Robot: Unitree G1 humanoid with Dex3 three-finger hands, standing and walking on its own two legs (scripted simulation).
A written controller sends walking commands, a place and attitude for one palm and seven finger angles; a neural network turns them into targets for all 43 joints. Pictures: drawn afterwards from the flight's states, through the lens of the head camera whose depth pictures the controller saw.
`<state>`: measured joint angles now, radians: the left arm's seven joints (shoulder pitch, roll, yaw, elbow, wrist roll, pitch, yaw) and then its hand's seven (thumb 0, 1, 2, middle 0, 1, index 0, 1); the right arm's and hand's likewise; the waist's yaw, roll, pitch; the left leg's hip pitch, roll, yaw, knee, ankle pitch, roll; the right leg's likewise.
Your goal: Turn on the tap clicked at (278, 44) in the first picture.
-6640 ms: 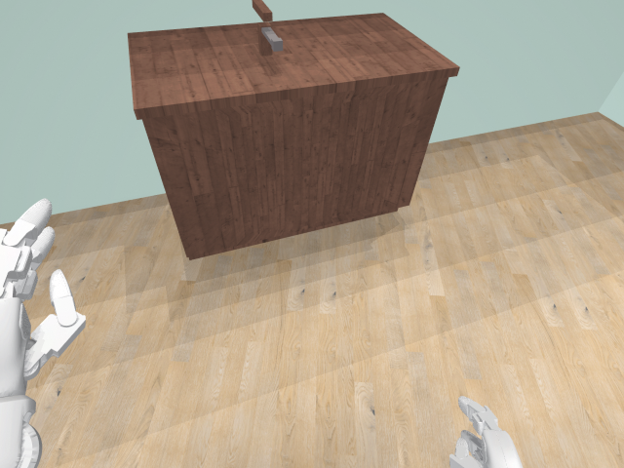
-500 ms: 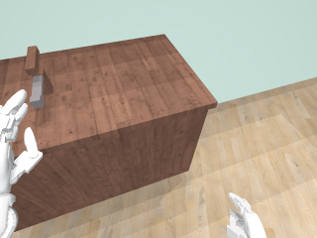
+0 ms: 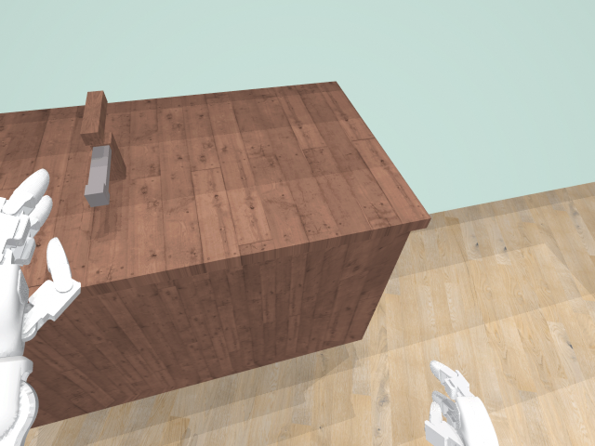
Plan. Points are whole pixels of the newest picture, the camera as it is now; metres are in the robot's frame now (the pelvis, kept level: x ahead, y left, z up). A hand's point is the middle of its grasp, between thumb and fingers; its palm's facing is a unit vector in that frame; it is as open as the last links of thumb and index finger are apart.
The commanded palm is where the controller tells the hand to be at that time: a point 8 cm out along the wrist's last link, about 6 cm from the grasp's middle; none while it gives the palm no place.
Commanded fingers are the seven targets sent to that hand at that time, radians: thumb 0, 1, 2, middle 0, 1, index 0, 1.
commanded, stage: come to a stop and stand still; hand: left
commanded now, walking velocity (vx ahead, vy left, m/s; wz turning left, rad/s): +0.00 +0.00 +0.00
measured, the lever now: (97, 194) +0.46 +0.37 +0.04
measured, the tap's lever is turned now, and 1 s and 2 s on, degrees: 0 0 0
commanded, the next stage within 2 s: look again from close up in 0.40 s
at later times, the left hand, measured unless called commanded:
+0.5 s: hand (85, 284) +0.23 +0.24 +0.16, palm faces +0.42 -0.83 -0.36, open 7.4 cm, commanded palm +0.17 +0.27 +0.17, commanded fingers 0.00 0.90 0.90 -0.20 -0.30 -0.20 -0.30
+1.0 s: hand (78, 294) +0.22 +0.24 +0.16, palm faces +0.42 -0.83 -0.37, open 7.4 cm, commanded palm +0.16 +0.27 +0.17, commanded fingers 0.00 0.90 0.90 -0.20 -0.30 -0.20 -0.30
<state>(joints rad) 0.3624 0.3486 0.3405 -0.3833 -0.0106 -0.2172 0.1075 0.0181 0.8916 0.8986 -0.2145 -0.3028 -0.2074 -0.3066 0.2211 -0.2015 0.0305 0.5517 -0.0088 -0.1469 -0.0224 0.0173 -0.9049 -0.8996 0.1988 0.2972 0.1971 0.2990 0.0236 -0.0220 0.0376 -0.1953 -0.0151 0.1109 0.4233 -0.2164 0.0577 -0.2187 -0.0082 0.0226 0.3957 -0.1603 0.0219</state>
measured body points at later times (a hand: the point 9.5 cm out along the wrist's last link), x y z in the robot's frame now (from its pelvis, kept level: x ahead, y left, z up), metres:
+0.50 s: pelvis +0.01 -0.01 +0.00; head +0.03 -0.01 +0.45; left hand +0.20 +0.28 +0.18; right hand +0.20 -0.23 -0.08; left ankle +0.01 +0.07 -0.74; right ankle +0.03 -0.14 -0.74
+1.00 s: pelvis +0.01 -0.01 +0.00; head +0.02 -0.01 +0.45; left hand +0.19 +0.28 +0.18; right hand +0.19 -0.23 -0.08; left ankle +0.01 +0.07 -0.74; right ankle +0.03 -0.14 -0.74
